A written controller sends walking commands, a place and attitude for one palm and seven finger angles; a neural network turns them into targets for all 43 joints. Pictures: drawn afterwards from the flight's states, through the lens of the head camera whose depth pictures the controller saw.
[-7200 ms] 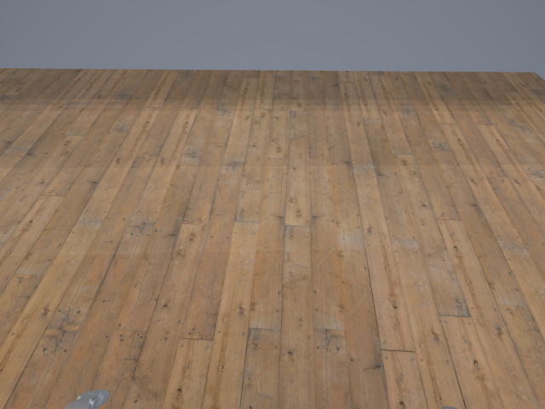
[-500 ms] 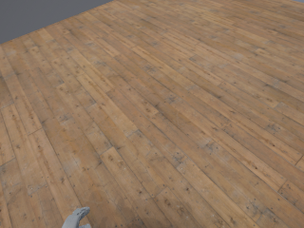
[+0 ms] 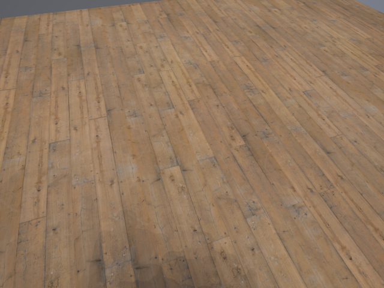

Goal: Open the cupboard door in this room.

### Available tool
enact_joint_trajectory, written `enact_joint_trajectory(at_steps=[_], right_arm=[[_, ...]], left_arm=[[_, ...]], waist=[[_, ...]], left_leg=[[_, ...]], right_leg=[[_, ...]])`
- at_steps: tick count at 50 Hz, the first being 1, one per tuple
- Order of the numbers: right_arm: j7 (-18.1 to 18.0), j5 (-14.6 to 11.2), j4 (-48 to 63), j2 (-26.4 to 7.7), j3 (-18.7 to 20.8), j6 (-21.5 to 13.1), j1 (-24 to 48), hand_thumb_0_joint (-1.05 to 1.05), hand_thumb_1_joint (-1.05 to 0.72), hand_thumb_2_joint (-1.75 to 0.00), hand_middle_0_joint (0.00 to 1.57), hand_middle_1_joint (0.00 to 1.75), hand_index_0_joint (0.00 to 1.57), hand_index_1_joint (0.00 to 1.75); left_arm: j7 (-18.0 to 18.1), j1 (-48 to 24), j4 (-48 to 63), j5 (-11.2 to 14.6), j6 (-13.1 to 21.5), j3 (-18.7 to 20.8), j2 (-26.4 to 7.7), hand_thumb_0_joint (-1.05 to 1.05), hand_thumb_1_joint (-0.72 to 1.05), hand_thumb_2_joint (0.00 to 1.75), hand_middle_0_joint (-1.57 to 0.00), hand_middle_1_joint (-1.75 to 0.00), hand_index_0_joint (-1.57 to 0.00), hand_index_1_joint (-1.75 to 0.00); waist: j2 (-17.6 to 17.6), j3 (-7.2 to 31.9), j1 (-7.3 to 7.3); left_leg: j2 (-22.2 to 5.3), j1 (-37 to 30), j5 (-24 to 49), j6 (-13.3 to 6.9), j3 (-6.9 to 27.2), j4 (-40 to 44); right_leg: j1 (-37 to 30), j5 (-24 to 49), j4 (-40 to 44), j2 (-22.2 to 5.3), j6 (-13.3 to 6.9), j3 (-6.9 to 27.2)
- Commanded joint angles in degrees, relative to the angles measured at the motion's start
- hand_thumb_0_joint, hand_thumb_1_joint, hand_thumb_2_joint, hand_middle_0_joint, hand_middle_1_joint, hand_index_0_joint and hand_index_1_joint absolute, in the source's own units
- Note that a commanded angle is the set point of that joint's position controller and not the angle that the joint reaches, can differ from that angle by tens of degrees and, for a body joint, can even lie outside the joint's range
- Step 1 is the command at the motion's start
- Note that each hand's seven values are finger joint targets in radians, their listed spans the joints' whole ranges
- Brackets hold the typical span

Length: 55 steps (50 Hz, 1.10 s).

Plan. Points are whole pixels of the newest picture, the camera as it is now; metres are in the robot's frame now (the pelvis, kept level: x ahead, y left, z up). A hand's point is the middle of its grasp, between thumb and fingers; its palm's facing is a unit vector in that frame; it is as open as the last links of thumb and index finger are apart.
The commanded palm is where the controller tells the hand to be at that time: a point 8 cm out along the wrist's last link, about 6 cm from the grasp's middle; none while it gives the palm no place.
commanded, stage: turn or walk to find it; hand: left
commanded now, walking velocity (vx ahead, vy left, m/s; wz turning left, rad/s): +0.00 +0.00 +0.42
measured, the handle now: out of the picture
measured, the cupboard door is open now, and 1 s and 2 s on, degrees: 0 0 0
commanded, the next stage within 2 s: none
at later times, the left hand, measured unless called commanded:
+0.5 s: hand out of the picture +0.07 +0.19 -0.13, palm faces +0.18 -0.94 -0.28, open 7.4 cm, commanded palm none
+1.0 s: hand out of the picture -0.14 +0.14 -0.16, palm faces +0.47 -0.85 -0.25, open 7.4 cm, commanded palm none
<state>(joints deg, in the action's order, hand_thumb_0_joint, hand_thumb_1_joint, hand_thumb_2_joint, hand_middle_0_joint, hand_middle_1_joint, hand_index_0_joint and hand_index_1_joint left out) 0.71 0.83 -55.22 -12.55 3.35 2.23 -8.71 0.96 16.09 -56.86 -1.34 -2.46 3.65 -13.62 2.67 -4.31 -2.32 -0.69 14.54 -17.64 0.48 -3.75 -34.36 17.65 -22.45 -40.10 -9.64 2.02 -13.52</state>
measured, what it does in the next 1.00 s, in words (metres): steps on the spot, turning left: right foot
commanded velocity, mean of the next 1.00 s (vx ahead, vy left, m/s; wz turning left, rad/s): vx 0.00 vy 0.00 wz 0.42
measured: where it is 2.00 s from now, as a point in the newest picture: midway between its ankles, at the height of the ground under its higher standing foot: outside the picture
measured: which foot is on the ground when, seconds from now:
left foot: down 0.00-0.50, up 0.52-1.00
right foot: up 0.00-0.48, down 0.50-1.00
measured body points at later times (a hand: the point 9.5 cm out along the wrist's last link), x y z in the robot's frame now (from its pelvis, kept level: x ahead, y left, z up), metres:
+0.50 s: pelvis -0.03 -0.03 +0.01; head +0.00 -0.05 +0.45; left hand +0.06 +0.24 -0.11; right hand +0.04 -0.27 -0.16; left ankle -0.01 +0.11 -0.72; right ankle -0.01 -0.13 -0.73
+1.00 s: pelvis -0.06 -0.05 +0.01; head -0.03 -0.04 +0.46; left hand -0.16 +0.18 -0.14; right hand +0.11 -0.25 -0.14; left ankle -0.14 +0.07 -0.70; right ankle -0.01 -0.13 -0.72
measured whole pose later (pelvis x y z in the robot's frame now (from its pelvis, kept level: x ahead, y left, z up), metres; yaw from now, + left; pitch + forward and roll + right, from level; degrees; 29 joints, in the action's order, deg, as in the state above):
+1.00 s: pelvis -0.06 -0.05 +0.01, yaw +25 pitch +0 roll +1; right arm 0.6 0.7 -57.1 -13.5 3.7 4.2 -10.0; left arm 1.0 16.7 -56.7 -2.0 -1.0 2.7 -11.0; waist 0.3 -4.0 -2.4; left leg -2.2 17.9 -25.6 3.7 -2.2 -44.5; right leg 13.8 -15.9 -30.7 -7.1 -1.5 -15.8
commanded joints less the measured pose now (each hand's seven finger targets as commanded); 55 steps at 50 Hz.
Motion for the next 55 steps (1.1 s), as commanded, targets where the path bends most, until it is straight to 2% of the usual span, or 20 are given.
enact_joint_trajectory(at_steps=[1, 4, 7, 15, 22, 23, 24, 25, 26, 28, 30, 33, 37, 47, 49, 51, 52, 53, 54, 55], right_arm=[[-1.5, 0.5, 1.3, -12.5, 2.3, -1.3, -7.3, 0.0, -0.9, -0.9, 0.2, 0.3, 0.2, 0.3], [-2.1, 0.3, 3.0, -10.2, 1.2, -1.7, -1.3, 0.0, -0.9, -0.9, 0.2, 0.3, 0.2, 0.3], [-2.1, 0.0, 2.9, -10.1, 1.3, -2.2, -2.9, 0.0, -0.9, -0.9, 0.2, 0.3, 0.2, 0.3], [-1.9, 0.5, 2.6, -10.0, 2.2, -1.7, -6.6, 0.0, -0.9, -0.9, 0.2, 0.3, 0.2, 0.3], [-1.4, 0.6, 3.7, -9.9, 2.7, -1.0, -3.6, 0.0, -0.9, -0.9, 0.2, 0.3, 0.2, 0.3], [-1.3, 0.2, 3.9, -9.0, 2.6, -1.0, -3.4, 0.0, -0.9, -0.9, 0.2, 0.3, 0.2, 0.3], [-1.0, -0.3, 4.4, -6.2, 2.3, -1.0, -4.4, 0.0, -0.9, -0.9, 0.2, 0.3, 0.2, 0.3], [-0.8, -0.3, 6.0, -3.2, 1.8, -0.9, -4.0, 0.0, -0.9, -0.9, 0.2, 0.3, 0.2, 0.3], [-1.0, 0.3, 5.8, -6.4, 2.7, -0.2, -3.0, 0.0, -0.9, -0.9, 0.2, 0.3, 0.2, 0.3], [-0.4, 0.7, 3.0, -6.5, 3.2, 1.1, -5.1, 0.0, -0.9, -0.9, 0.2, 0.3, 0.2, 0.3], [0.2, 0.7, 0.9, -5.5, 3.0, 1.4, -8.5, 0.0, -0.9, -0.9, 0.2, 0.3, 0.2, 0.3], [0.2, 0.6, 0.3, -5.1, 2.8, 1.6, -9.2, 0.0, -0.9, -0.9, 0.2, 0.3, 0.2, 0.3], [0.0, 0.6, 0.6, -5.2, 2.5, 1.8, -6.0, 0.0, -0.9, -0.9, 0.2, 0.3, 0.2, 0.3], [-0.3, -0.5, 2.4, -3.4, 0.6, 0.2, 0.2, 0.0, -0.9, -0.9, 0.2, 0.3, 0.2, 0.3], [-0.4, -0.6, 2.3, -3.5, 0.6, -0.2, -1.3, 0.0, -0.9, -0.9, 0.2, 0.3, 0.2, 0.3], [-0.4, -0.5, 1.3, -4.6, 0.8, -0.9, -5.4, 0.0, -0.9, -0.9, 0.2, 0.3, 0.2, 0.3], [-0.5, -0.1, 1.2, -8.5, 1.6, -1.4, -6.7, 0.0, -0.9, -0.9, 0.2, 0.3, 0.2, 0.3], [-0.8, 0.2, 1.6, -13.7, 2.7, -1.4, -7.8, 0.0, -0.9, -0.9, 0.2, 0.3, 0.2, 0.3], [-1.1, 0.3, 1.0, -14.9, 2.8, -0.8, -8.6, 0.0, -0.9, -0.9, 0.2, 0.3, 0.2, 0.3], [-1.5, 0.4, 1.3, -13.0, 2.3, -1.0, -6.4, 0.0, -0.9, -0.9, 0.2, 0.3, 0.2, 0.3]], left_arm=[[0.5, -5.8, 6.5, 0.1, 0.0, 0.5, -4.1, 0.0, 0.9, 0.9, -0.2, -0.3, -0.2, -0.3], [-0.2, -4.2, 4.5, 0.3, 0.2, 0.9, -4.8, 0.0, 0.9, 0.9, -0.2, -0.3, -0.2, -0.3], [-0.3, -3.4, 4.0, 0.4, 0.6, 0.8, -4.8, 0.0, 0.9, 0.9, -0.2, -0.3, -0.2, -0.3], [0.2, -9.4, 7.3, 0.7, 0.5, 0.5, -4.0, 0.0, 0.9, 0.9, -0.2, -0.3, -0.2, -0.3], [0.5, -4.1, 6.9, 1.2, 1.5, 0.5, -3.4, 0.0, 0.9, 0.9, -0.2, -0.3, -0.2, -0.3], [0.7, -2.2, 6.3, 1.1, 1.9, 0.8, -4.5, 0.0, 0.9, 0.9, -0.2, -0.3, -0.2, -0.3], [1.1, -0.5, 6.2, 0.5, 2.5, 1.4, -8.1, 0.0, 0.9, 0.9, -0.2, -0.3, -0.2, -0.3], [1.3, -0.2, 6.7, -0.3, 2.8, 2.3, -12.9, 0.0, 0.9, 0.9, -0.2, -0.3, -0.2, -0.3], [1.4, -1.0, 7.6, 0.3, 2.3, 1.8, -12.6, 0.0, 0.9, 0.9, -0.2, -0.3, -0.2, -0.3], [1.4, -8.3, 9.2, 0.5, 2.5, 1.5, -8.7, 0.0, 0.9, 0.9, -0.2, -0.3, -0.2, -0.3], [1.2, -10.5, 9.6, 0.7, 2.8, 0.4, -5.7, 0.0, 0.9, 0.9, -0.2, -0.3, -0.2, -0.3], [1.1, -6.4, 8.3, 0.8, 3.4, 0.2, -5.1, 0.0, 0.9, 0.9, -0.2, -0.3, -0.2, -0.3], [1.2, -1.5, 6.4, 0.5, 3.4, 0.4, -5.5, 0.0, 0.9, 0.9, -0.2, -0.3, -0.2, -0.3], [1.1, 2.3, 3.1, -0.6, 2.8, 1.8, -9.2, 0.0, 0.9, 0.9, -0.2, -0.3, -0.2, -0.3], [1.0, 1.7, 2.6, -0.5, 2.6, 1.8, -9.6, 0.0, 0.9, 0.9, -0.2, -0.3, -0.2, -0.3], [0.8, -0.1, 2.6, 0.2, 2.1, 1.9, -8.9, 0.0, 0.9, 0.9, -0.2, -0.3, -0.2, -0.3], [0.6, 0.6, 3.4, 0.7, 1.6, 1.4, -6.7, 0.0, 0.9, 0.9, -0.2, -0.3, -0.2, -0.3], [0.3, -0.9, 5.6, 0.8, 1.2, 0.4, -3.1, 0.0, 0.9, 0.9, -0.2, -0.3, -0.2, -0.3], [0.5, -3.9, 6.3, 0.3, 0.5, 0.1, -4.2, 0.0, 0.9, 0.9, -0.2, -0.3, -0.2, -0.3], [0.4, -5.0, 5.9, 0.2, 0.1, 0.3, -4.2, 0.0, 0.9, 0.9, -0.2, -0.3, -0.2, -0.3]], waist=[[-15.8, 4.6, 5.32], [-12.7, 2.4, 2.67], [-9.5, 5.7, 2.82], [-10.6, 5.2, 4.84], [-10.9, 7.6, 1.71], [-8.6, 8.2, 0.64], [1.1, 9.5, 0.0], [14.8, 7.5, -0.57], [9.5, 6.8, -0.59], [7.4, 1.6, 2.91], [4.3, 0.1, 5.0], [6.5, 1.5, 3.74], [6.3, 0.9, 1.77], [8.7, 5.3, -0.75], [8.0, 6.4, 0.39], [3.6, 8.0, 3.4], [-7.2, 8.7, 4.2], [-21.4, 6.3, 5.15], [-16.0, 5.8, 6.14], [-14.1, 4.1, 5.15]], left_leg=[[-19.5, -5.7, 25.1, -9.9, 19.9, 17.9], [-14.0, -7.0, 28.9, -8.8, 15.3, 16.2], [-12.5, -10.7, 34.6, -8.7, 13.6, 14.9], [-12.9, -10.0, 30.3, -10.7, 20.9, 14.8], [-9.0, 0.2, 24.3, -8.1, 23.2, 10.6], [-6.9, 4.9, 18.5, -5.9, 21.9, 8.3], [-2.2, 13.0, 6.7, -2.5, 17.2, 1.1], [5.4, 21.3, -12.9, 1.3, 7.6, -12.7], [3.0, 18.5, -15.5, 1.0, 9.4, -23.0], [1.3, 17.2, -8.4, 1.2, 10.3, -32.8], [0.4, 17.0, -2.6, 2.1, 8.2, -36.0], [0.1, 18.1, 0.4, 3.5, 7.1, -36.6], [-1.2, 18.7, -0.4, 4.4, 6.9, -34.0], [-1.7, 8.6, -10.1, 2.8, 0.8, -10.0], [-1.0, 4.3, -7.0, 2.2, -0.5, -3.6], [-1.5, -6.3, 5.5, 1.3, -0.3, 10.0], [-8.4, -13.3, 10.4, -1.4, 9.1, 15.1], [-21.3, -14.9, 26.5, -7.5, 24.9, 17.7], [-23.9, -9.3, 27.1, -11.5, 23.1, 17.5], [-20.8, -5.2, 21.6, -11.4, 20.5, 18.5]], right_leg=[[12.5, -9.9, -20.5, 1.7, 1.5, 10.9], [14.3, -1.7, -24.0, 2.7, 2.2, 11.8], [13.4, 0.3, -23.3, 3.4, 3.2, 11.9], [11.1, -2.9, -14.1, 4.9, 3.4, 12.8], [-6.2, 5.7, 9.3, 8.1, 1.6, 11.2], [-12.8, 10.9, 16.5, 6.7, 1.3, 11.9], [-20.8, 9.9, 22.4, -2.0, -0.9, 19.9], [-20.5, 14.4, 25.1, -16.2, -7.2, 34.0], [-11.1, 14.4, 25.6, -19.0, -10.9, 32.6], [-2.7, 3.5, 28.1, -12.0, -8.9, 26.2], [-2.2, 9.1, 26.2, -7.5, -6.6, 18.0], [-7.1, 14.2, 25.2, -6.2, -6.3, 14.1], [-9.4, 15.4, 25.1, -8.2, -7.3, 14.9], [-13.4, 29.0, 19.0, -12.5, -11.1, 12.6], [-12.1, 30.0, 16.6, -12.3, -10.0, 11.4], [-5.9, 23.7, 9.8, -10.0, -5.4, 6.8], [3.0, 12.7, 0.4, -4.9, -1.7, 3.4], [15.9, -12.0, -11.0, 2.1, 2.3, 2.8], [13.3, -13.4, -17.4, 2.1, 1.5, 8.1], [12.3, -10.4, -19.6, 1.6, 1.3, 10.1]])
